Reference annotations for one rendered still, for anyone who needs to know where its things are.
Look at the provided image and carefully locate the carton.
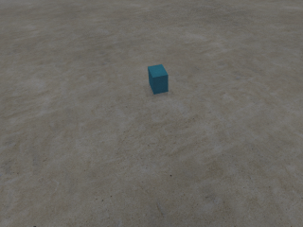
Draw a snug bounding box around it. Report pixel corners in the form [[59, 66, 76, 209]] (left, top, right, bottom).
[[148, 64, 169, 95]]

